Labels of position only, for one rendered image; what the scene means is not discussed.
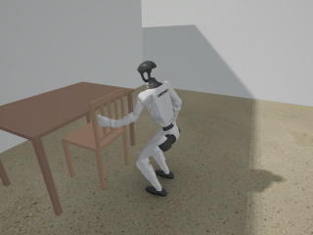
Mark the robot right upper arm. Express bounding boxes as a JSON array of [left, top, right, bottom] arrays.
[[162, 81, 182, 109]]

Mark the left robot thigh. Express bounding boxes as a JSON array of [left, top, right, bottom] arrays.
[[137, 135, 173, 165]]

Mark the robot left forearm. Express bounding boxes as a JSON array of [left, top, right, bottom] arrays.
[[107, 115, 134, 128]]

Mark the left robot hand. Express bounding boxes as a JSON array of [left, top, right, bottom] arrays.
[[97, 115, 109, 127]]

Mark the left robot foot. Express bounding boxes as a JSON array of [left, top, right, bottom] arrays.
[[146, 186, 167, 197]]

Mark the table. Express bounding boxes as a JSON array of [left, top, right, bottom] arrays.
[[0, 81, 135, 216]]

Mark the robot left upper arm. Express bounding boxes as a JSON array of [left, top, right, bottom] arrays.
[[128, 90, 152, 122]]

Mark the chair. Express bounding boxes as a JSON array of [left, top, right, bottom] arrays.
[[61, 88, 129, 191]]

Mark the robot right forearm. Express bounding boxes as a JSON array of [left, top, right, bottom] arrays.
[[171, 105, 182, 122]]

